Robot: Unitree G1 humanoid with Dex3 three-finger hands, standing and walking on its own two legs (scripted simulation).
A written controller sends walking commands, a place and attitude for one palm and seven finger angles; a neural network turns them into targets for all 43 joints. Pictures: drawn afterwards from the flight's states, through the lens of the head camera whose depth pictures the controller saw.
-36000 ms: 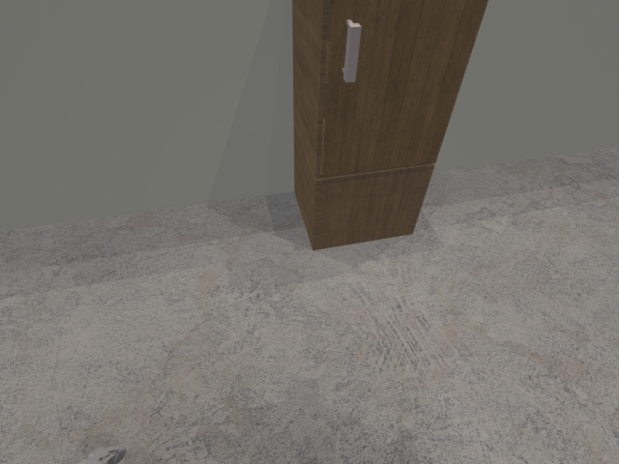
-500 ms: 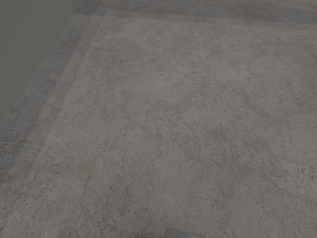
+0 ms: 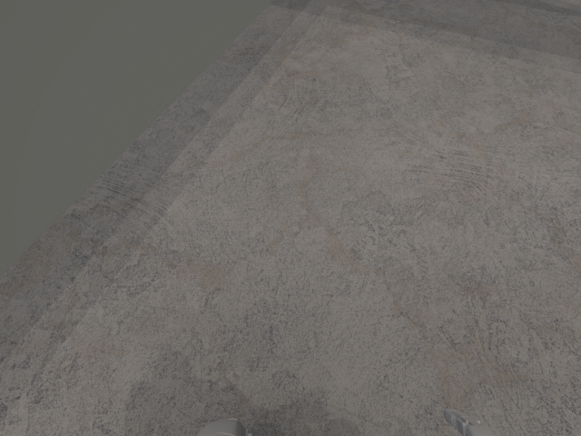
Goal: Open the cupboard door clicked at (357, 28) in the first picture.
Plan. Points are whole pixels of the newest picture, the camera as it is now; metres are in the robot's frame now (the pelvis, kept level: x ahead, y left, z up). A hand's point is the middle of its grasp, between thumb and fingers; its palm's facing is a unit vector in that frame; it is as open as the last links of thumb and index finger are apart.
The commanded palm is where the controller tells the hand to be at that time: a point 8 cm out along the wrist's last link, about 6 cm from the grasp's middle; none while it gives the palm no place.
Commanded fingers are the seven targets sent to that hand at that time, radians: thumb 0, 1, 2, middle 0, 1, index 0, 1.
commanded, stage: turn to face it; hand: left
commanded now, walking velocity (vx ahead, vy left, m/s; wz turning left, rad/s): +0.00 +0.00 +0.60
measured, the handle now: out of the picture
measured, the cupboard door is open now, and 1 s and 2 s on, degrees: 40 40 40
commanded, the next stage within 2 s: none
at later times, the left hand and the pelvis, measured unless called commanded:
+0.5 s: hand out of the picture +0.07 +0.17 -0.14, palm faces +0.28 -0.91 -0.31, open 7.4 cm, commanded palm none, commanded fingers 0.00 0.90 0.90 -0.20 -0.30 -0.20 -0.30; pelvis +0.02 -0.05 +0.00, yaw +17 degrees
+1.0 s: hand out of the picture -0.05 +0.18 -0.17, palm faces +0.59 -0.76 -0.27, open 7.4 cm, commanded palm none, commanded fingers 0.00 0.90 0.90 -0.20 -0.30 -0.20 -0.30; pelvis +0.02 -0.05 +0.00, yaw +34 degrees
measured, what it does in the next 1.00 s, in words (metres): steps on the spot, turning left: left foot, then right foot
